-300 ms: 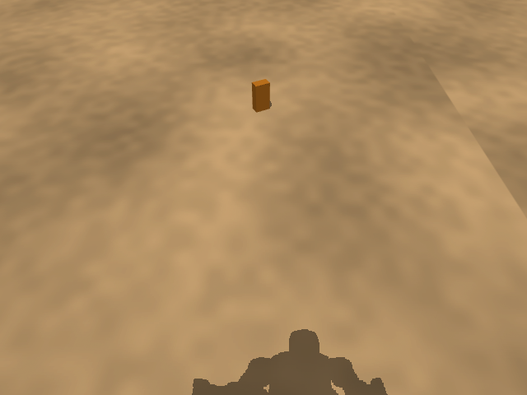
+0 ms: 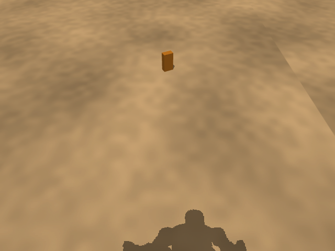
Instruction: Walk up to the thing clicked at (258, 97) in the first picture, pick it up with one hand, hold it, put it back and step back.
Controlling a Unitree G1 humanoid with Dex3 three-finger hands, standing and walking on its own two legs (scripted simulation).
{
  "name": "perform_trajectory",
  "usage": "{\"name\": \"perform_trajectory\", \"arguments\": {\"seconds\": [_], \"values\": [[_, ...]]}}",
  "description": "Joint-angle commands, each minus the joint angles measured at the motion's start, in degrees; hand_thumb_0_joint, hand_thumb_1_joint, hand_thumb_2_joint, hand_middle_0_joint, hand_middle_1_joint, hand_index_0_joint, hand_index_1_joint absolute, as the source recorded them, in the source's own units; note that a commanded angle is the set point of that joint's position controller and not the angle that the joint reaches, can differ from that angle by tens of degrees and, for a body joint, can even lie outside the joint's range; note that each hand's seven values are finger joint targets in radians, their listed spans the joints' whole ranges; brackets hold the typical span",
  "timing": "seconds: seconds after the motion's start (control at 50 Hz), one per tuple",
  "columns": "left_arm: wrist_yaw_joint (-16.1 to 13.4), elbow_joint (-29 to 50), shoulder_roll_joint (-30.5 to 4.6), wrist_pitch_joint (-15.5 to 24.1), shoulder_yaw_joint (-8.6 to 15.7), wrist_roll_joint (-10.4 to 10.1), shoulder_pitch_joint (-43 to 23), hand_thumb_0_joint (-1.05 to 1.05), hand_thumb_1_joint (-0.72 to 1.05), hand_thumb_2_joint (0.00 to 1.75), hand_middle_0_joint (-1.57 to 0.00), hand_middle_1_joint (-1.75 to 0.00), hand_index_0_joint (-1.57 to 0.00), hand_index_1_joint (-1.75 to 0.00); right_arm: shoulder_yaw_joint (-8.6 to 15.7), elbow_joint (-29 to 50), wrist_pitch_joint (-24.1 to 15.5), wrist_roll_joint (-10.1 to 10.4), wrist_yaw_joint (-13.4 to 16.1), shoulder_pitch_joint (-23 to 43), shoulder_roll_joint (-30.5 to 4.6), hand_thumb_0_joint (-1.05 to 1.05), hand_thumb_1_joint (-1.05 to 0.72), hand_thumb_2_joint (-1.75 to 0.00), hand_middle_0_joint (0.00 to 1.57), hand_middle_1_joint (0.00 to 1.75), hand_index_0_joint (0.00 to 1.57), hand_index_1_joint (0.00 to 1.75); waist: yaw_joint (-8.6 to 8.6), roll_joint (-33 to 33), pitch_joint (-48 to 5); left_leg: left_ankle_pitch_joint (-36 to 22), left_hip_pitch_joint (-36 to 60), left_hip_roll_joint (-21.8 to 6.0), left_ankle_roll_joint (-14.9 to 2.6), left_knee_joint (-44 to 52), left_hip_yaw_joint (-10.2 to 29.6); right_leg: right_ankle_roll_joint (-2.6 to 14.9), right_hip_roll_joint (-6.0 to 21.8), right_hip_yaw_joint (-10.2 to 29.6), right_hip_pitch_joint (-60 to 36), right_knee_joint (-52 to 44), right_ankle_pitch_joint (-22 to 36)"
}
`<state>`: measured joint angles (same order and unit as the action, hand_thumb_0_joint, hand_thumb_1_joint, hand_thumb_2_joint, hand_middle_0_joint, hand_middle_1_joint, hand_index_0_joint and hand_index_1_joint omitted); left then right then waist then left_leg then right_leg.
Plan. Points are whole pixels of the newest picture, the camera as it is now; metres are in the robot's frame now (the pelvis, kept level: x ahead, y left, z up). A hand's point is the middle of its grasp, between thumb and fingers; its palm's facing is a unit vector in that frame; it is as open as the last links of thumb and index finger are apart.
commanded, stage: stand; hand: left
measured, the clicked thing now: (167, 61) +2.01 +0.02 -0.69
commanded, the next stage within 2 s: walk up in 0.82 s
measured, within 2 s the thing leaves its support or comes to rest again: neither
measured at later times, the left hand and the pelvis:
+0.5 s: hand out of the picture +0.08 +0.25 -0.16, palm faces -0.02 -0.94 -0.34, open 7.4 cm; pelvis +0.00 +0.00 +0.00, yaw +0 degrees
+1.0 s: hand out of the picture +0.10 +0.26 -0.14, palm faces -0.08 -0.93 -0.36, open 7.4 cm; pelvis +0.02 -0.02 +0.00, yaw -3 degrees
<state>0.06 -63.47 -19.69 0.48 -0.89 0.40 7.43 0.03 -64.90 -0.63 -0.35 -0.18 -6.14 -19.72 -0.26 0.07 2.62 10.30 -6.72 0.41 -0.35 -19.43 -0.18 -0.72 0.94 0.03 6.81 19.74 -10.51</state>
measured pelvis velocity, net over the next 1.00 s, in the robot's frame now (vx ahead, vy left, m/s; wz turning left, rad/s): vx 0.02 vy -0.02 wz -0.05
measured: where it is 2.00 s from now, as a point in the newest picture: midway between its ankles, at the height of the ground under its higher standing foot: (190, 203)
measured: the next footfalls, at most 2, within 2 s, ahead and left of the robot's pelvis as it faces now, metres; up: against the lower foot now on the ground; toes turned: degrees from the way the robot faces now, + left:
right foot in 1.14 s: +0.17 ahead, -0.22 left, +0.00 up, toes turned -10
left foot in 1.56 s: +0.47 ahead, +0.04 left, +0.00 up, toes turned +4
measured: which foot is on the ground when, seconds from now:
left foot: down 0.00-1.00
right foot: down 0.00-0.86, up 0.88-1.00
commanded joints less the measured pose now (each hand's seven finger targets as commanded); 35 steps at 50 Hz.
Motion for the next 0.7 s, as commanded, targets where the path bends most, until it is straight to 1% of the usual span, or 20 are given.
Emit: {"name": "perform_trajectory", "arguments": {"seconds": [0.0, 0.02, 0.04, 0.1, 0.14, 0.16, 0.2, 0.26, 0.28, 0.3, 0.36, 0.42, 0.46, 0.48, 0.52, 0.56, 0.58, 0.6, 0.66, 0.68], "values": [[-0.71, 3.54, -12.17, 1.46, 2.71, 0.25, -2.79, 0.00, 0.90, 0.90, -0.20, -0.30, -0.20, -0.30, 2.03, 3.75, -1.26, -0.13, 0.59, 2.13, -11.91, 0.00, -0.90, -0.90, 0.20, 0.30, 0.20, 0.30, 0.28, -0.73, -3.61, -5.65, 0.84, -7.28, -1.52, 3.20, 5.73, 2.23, 6.47, 5.17, 0.07, -3.71, 5.38], [-0.68, 3.33, -11.99, 1.43, 2.67, 0.11, -2.54, 0.00, 0.90, 0.90, -0.20, -0.30, -0.20, -0.30, 1.92, 3.59, -1.34, -0.08, 0.57, 2.02, -11.91, 0.00, -0.90, -0.90, 0.20, 0.30, 0.20, 0.30, 0.36, -0.51, -2.84, -5.61, 0.26, -7.14, -1.25, 3.67, 6.02, 2.18, 6.25, 5.16, 0.47, -3.85, 4.87], [-0.64, 3.54, -11.88, 1.48, 2.64, 0.27, -2.15, 0.00, 0.90, 0.90, -0.20, -0.30, -0.20, -0.30, 2.04, 3.86, -1.36, -0.14, 0.59, 2.49, -12.27, 0.00, -0.90, -0.90, 0.20, 0.30, 0.20, 0.30, 0.03, 0.19, -3.59, -6.34, 0.99, -7.21, -1.41, 3.21, 5.70, 2.17, 6.35, 4.99, 0.10, -3.70, 5.92], [-0.70, 3.47, -12.00, 1.48, 2.70, 0.24, -2.39, 0.00, 0.90, 0.90, -0.20, -0.30, -0.20, -0.30, 1.98, 3.69, -1.44, -0.07, 0.64, 2.26, -12.26, 0.00, -0.90, -0.90, 0.20, 0.30, 0.20, 0.30, 0.11, -0.17, -4.03, -7.51, 1.18, -7.46, -1.52, 3.22, 5.91, 2.12, 6.46, 5.02, -0.60, -3.40, 7.27], [-0.74, 3.27, -12.06, 1.41, 2.73, 0.18, -2.33, 0.00, 0.90, 0.90, -0.20, -0.30, -0.20, -0.30, 1.99, 3.63, -1.39, -0.02, 0.66, 2.09, -12.17, 0.00, -0.90, -0.90, 0.20, 0.30, 0.20, 0.30, 0.20, -0.38, -3.05, -7.13, 0.89, -7.32, -1.28, 3.52, 6.09, 2.12, 6.26, 4.90, -0.02, -3.55, 5.99], [-0.70, 3.45, -11.98, 1.45, 2.65, 0.21, -2.16, 0.00, 0.90, 0.90, -0.20, -0.30, -0.20, -0.30, 2.03, 3.85, -1.41, -0.06, 0.61, 2.33, -12.31, 0.00, -0.90, -0.90, 0.20, 0.30, 0.20, 0.30, 0.13, -0.18, -4.38, -8.02, 1.94, -7.45, -1.45, 2.92, 5.62, 2.15, 6.55, 4.91, -0.41, -3.44, 7.40], [-0.77, 3.44, -12.21, 1.42, 2.72, 0.15, -2.60, 0.00, 0.90, 0.90, -0.20, -0.30, -0.20, -0.30, 1.94, 3.64, -1.30, -0.03, 0.63, 1.87, -12.02, 0.00, -0.90, -0.90, 0.20, 0.30, 0.20, 0.30, 0.34, -0.55, -3.47, -7.85, 0.80, -7.35, -1.32, 3.33, 5.90, 2.14, 6.49, 4.83, -0.73, -3.51, 7.00], [-0.75, 3.60, -12.25, 1.46, 2.73, 0.15, -2.62, 0.00, 0.90, 0.90, -0.20, -0.30, -0.20, -0.30, 1.96, 3.86, -1.30, -0.07, 0.69, 2.08, -12.11, 0.00, -0.90, -0.90, 0.20, 0.30, 0.20, 0.30, 0.28, -0.28, -4.40, -8.86, 1.36, -7.37, -1.35, 2.90, 5.67, 2.11, 6.68, 4.87, -1.35, -3.49, 8.53], [-0.78, 3.38, -12.01, 1.46, 2.73, 0.13, -2.35, 0.00, 0.90, 0.90, -0.20, -0.30, -0.20, -0.30, 2.00, 3.71, -1.30, -0.04, 0.72, 2.16, -12.26, 0.00, -0.90, -0.90, 0.20, 0.30, 0.20, 0.30, 0.22, -0.37, -3.35, -8.22, 0.93, -7.37, -1.29, 3.18, 6.00, 1.98, 6.42, 4.75, -0.78, -3.68, 7.44], [-0.76, 3.45, -12.04, 1.44, 2.71, 0.24, -2.47, 0.00, 0.90, 0.90, -0.20, -0.30, -0.20, -0.30, 2.01, 3.90, -1.29, -0.09, 0.71, 2.29, -12.21, 0.00, -0.90, -0.90, 0.20, 0.30, 0.20, 0.30, 0.19, -0.33, -3.80, -8.33, 1.14, -7.41, -1.44, 2.95, 5.72, 2.12, 6.67, 4.81, -1.30, -3.63, 8.10], [-0.73, 3.34, -12.13, 1.33, 2.83, 0.09, -2.32, 0.00, 0.90, 0.90, -0.20, -0.30, -0.20, -0.30, 1.95, 3.61, -1.25, -0.07, 0.72, 1.96, -12.27, 0.00, -0.90, -0.90, 0.20, 0.30, 0.20, 0.30, 0.04, -0.28, -2.97, -6.99, 0.52, -7.32, -1.44, 3.46, 5.90, 2.10, 6.60, 4.84, -1.35, -3.98, 6.97], [-0.71, 3.43, -12.28, 1.44, 2.89, 0.18, -2.30, 0.00, 0.90, 0.90, -0.20, -0.30, -0.20, -0.30, 1.98, 3.93, -1.39, -0.03, 0.70, 2.18, -12.38, 0.00, -0.90, -0.90, 0.20, 0.30, 0.20, 0.30, 0.01, -0.10, -4.22, -8.41, 1.56, -7.47, -1.40, 3.24, 5.89, 2.08, 6.70, 4.88, -1.40, -3.69, 7.86], [-0.73, 3.40, -12.04, 1.35, 2.84, 0.13, -2.66, 0.00, 0.90, 0.90, -0.20, -0.30, -0.20, -0.30, 1.83, 3.76, -1.33, -0.06, 0.74, 1.70, -12.25, 0.00, -0.90, -0.90, 0.20, 0.30, 0.20, 0.30, 0.13, -0.03, -2.87, -7.33, 0.36, -7.38, -1.26, 3.82, 6.05, 2.02, 6.52, 4.77, -1.01, -3.98, 6.40], [-0.71, 3.51, -12.12, 1.37, 2.84, 0.28, -2.48, 0.00, 0.90, 0.90, -0.20, -0.30, -0.20, -0.30, 1.97, 3.94, -1.32, -0.08, 0.75, 2.14, -12.42, 0.00, -0.90, -0.90, 0.20, 0.30, 0.20, 0.30, 0.08, -0.18, -3.91, -7.66, 1.45, -7.56, -1.44, 3.35, 5.97, 2.08, 6.63, 4.64, -1.19, -3.74, 6.99], [-0.71, 3.40, -12.04, 1.42, 2.75, 0.31, -2.36, 0.00, 0.90, 0.90, -0.20, -0.30, -0.20, -0.30, 1.93, 3.94, -1.34, -0.09, 0.70, 1.96, -12.34, 0.00, -0.90, -0.90, 0.20, 0.30, 0.20, 0.30, 0.19, -0.60, -3.50, -8.48, 1.41, -7.51, -1.32, 3.48, 6.00, 2.01, 6.52, 4.52, -0.72, -3.98, 7.20], [-0.69, 3.58, -12.19, 1.37, 2.87, 0.29, -2.42, 0.00, 0.90, 0.90, -0.20, -0.30, -0.20, -0.30, 1.95, 3.88, -1.31, -0.17, 0.77, 1.77, -12.52, 0.00, -0.90, -0.90, 0.20, 0.30, 0.20, 0.30, 0.13, -0.01, -3.54, -7.24, 1.26, -7.37, -1.34, 3.51, 5.80, 2.03, 6.65, 4.82, -0.99, -4.13, 6.92], [-0.71, 3.27, -12.22, 1.30, 2.84, 0.22, -2.46, 0.00, 0.90, 0.90, -0.20, -0.30, -0.20, -0.30, 1.84, 3.73, -1.25, -0.04, 0.75, 1.94, -12.18, 0.00, -0.90, -0.90, 0.20, 0.30, 0.20, 0.30, 0.15, 0.11, -2.48, -6.82, 0.65, -7.43, -1.29, 4.02, 6.20, 2.06, 6.49, 4.71, -0.51, -4.15, 5.84], [-0.75, 3.37, -12.07, 1.34, 2.85, 0.24, -2.49, 0.00, 0.90, 0.90, -0.20, -0.30, -0.20, -0.30, 1.89, 3.86, -1.26, -0.09, 0.74, 1.77, -12.36, 0.00, -0.90, -0.90, 0.20, 0.30, 0.20, 0.30, 0.24, 0.19, -3.20, -7.04, 0.73, -7.42, -1.42, 3.83, 6.05, 2.06, 6.69, 4.76, -1.29, -4.12, 6.50], [-0.65, 3.16, -11.96, 1.28, 2.84, 0.18, -2.34, 0.00, 0.90, 0.90, -0.20, -0.30, -0.20, -0.30, 1.87, 3.71, -1.27, -0.08, 0.74, 2.11, -12.49, 0.00, -0.90, -0.90, 0.20, 0.30, 0.20, 0.30, -0.02, 0.18, -2.13, -5.59, 0.28, -7.34, -1.27, 4.32, 6.30, 1.99, 6.41, 4.66, -0.56, -4.35, 4.60], [-0.62, 3.16, -12.31, 1.30, 2.98, 0.16, -2.36, 0.00, 0.90, 0.90, -0.20, -0.30, -0.20, -0.30, 1.85, 3.65, -1.30, -0.15, 0.72, 1.50, -12.40, 0.00, -0.90, -0.90, 0.20, 0.30, 0.20, 0.30, 0.15, -0.05, -2.91, -5.80, 0.38, -7.38, -1.33, 4.36, 6.20, 2.05, 6.62, 4.90, -1.25, -4.23, 5.08]]}}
